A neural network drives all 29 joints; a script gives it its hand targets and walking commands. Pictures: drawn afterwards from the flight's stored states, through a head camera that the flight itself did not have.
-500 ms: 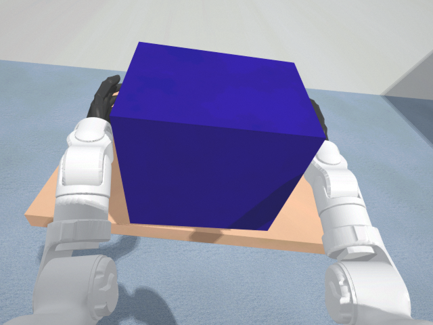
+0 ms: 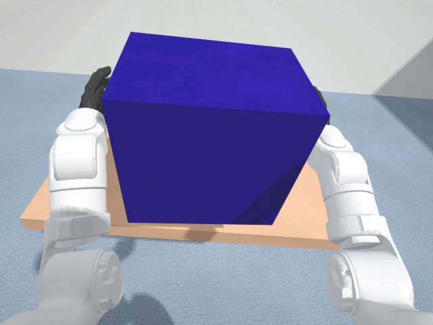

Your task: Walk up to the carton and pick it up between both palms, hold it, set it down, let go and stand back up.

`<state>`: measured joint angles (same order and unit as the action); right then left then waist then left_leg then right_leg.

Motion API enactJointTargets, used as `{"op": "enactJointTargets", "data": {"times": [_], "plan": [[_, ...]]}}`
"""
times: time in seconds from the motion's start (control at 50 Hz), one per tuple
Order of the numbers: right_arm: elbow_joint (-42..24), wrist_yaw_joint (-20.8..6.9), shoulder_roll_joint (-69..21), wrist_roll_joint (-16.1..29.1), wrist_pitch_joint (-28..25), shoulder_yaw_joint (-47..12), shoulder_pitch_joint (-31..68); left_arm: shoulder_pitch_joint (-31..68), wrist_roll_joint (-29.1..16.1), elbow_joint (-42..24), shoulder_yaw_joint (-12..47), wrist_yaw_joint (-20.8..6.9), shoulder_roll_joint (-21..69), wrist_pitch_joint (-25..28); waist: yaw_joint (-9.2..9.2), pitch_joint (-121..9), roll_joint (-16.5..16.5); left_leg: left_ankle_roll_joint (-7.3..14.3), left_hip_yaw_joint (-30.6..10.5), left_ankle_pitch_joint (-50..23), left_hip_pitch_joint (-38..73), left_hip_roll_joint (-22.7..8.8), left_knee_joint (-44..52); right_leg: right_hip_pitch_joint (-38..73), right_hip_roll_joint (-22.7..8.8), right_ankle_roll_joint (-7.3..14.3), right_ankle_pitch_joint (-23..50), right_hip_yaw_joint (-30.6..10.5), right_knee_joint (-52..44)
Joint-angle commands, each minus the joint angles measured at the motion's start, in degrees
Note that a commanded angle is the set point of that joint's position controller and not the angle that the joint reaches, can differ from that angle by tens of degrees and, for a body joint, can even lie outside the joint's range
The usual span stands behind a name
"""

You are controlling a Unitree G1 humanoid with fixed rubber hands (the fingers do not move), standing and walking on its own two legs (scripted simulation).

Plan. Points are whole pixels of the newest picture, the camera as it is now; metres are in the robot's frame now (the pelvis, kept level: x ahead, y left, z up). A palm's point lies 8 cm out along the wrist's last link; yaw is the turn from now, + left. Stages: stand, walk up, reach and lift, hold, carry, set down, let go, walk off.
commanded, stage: reach and lift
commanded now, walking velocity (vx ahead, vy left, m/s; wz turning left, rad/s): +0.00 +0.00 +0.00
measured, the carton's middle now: (207, 137) +0.40 -0.02 +0.18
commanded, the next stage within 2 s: hold in 0.94 s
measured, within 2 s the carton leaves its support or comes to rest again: neither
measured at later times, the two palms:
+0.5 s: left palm (90, 103) +0.39 +0.17 +0.25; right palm (319, 112) +0.37 -0.20 +0.26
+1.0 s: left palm (84, 93) +0.39 +0.18 +0.27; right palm (322, 100) +0.38 -0.20 +0.28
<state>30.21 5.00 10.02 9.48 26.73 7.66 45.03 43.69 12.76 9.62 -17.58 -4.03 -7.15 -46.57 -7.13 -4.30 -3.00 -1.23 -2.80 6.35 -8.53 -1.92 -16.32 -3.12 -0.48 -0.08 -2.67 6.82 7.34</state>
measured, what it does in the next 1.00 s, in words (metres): stands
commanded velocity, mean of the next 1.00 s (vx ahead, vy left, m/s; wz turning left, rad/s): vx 0.00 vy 0.00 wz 0.00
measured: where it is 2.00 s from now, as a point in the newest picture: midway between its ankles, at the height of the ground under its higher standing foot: outside the picture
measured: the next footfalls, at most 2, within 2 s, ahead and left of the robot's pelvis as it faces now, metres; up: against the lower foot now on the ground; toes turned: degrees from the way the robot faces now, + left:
none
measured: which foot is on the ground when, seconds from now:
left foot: down 0.00-1.00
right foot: down 0.00-1.00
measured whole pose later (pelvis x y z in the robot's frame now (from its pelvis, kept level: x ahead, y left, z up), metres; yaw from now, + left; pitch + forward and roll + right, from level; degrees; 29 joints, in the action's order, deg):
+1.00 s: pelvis +0.01 +0.00 +0.00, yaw -1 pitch -2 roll -1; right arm 31.3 8.6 13.9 16.9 35.7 4.6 53.0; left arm 48.1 13.0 8.6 -19.9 -5.4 -8.2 -53.5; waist -6.5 -6.7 -2.1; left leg -1.4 -2.0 7.4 -7.6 -2.2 -16.6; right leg -2.3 -0.3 -0.1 -3.1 6.0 7.0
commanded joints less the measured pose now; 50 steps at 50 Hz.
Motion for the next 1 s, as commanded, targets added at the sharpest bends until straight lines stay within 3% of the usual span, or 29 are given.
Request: {"op": "enactJointTargets", "data": {"times": [0.0, 0.1, 0.48, 0.9, 0.98], "plan": [[-18.23, -2.65, -17.04, 5.64, -0.56, -13.34, 37.45, 33.04, -8.45, -12.70, 20.37, -7.94, 20.42, 2.91, -0.31, -23.21, 4.26, -0.25, 2.45, -14.95, 8.22, 5.31, -0.60, 11.54, 3.74, -0.04, 11.11, -0.93, 2.20], [-14.94, -3.11, -15.47, 5.46, 0.49, -11.21, 39.48, 35.21, -8.99, -10.77, 20.31, -8.07, 20.79, 1.68, -0.69, -18.92, 5.52, -1.22, 2.65, -7.48, 6.32, 4.55, 0.95, 7.49, 3.75, 0.41, 2.44, -0.55, 1.27], [-16.00, -1.98, -14.51, 9.97, 4.08, -13.00, 41.33, 36.48, -9.62, -13.08, 18.76, -9.57, 20.20, -0.27, 0.02, -23.40, 4.88, -1.49, 2.38, -14.80, 8.82, 5.23, -0.38, 10.59, 4.29, 0.42, 10.49, -1.66, 1.61], [-13.45, -0.74, -13.94, 12.34, 6.89, -12.77, 45.36, 40.37, -11.32, -10.72, 18.10, -10.34, 19.85, -1.92, -0.05, -23.24, 5.24, -1.54, 2.44, -11.88, 7.25, 5.14, -0.06, 9.17, 4.21, 0.45, 8.25, -2.32, 1.50], [-14.25, -0.48, -13.98, 14.24, 7.49, -14.54, 45.93, 40.03, -11.33, -13.18, 18.11, -9.98, 20.30, -2.66, 1.24, -25.42, 5.54, -1.65, 2.46, -15.41, 8.58, 5.21, -0.61, 10.63, 4.66, 0.48, 10.26, -2.37, 1.91]]}}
